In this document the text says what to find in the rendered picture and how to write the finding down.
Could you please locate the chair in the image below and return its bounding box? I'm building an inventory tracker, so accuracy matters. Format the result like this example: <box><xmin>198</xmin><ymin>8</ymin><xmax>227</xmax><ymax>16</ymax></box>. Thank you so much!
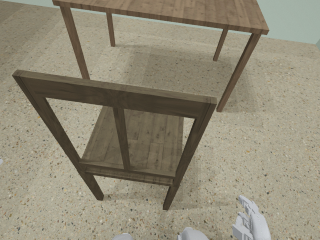
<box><xmin>12</xmin><ymin>69</ymin><xmax>217</xmax><ymax>211</ymax></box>

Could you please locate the right robot hand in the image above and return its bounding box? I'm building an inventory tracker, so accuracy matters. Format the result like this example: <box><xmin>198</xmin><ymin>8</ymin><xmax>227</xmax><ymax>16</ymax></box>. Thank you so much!
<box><xmin>232</xmin><ymin>195</ymin><xmax>272</xmax><ymax>240</ymax></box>

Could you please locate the table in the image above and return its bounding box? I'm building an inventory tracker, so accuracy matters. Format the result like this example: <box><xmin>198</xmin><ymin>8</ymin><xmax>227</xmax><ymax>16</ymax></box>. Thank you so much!
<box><xmin>52</xmin><ymin>0</ymin><xmax>269</xmax><ymax>113</ymax></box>

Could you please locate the robot right shin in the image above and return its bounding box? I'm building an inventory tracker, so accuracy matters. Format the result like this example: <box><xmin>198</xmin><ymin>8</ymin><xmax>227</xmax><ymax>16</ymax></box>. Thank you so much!
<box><xmin>183</xmin><ymin>227</ymin><xmax>193</xmax><ymax>231</ymax></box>

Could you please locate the robot right thigh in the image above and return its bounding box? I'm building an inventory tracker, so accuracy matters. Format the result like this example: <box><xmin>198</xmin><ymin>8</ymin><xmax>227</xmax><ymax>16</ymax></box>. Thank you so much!
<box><xmin>177</xmin><ymin>229</ymin><xmax>209</xmax><ymax>240</ymax></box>

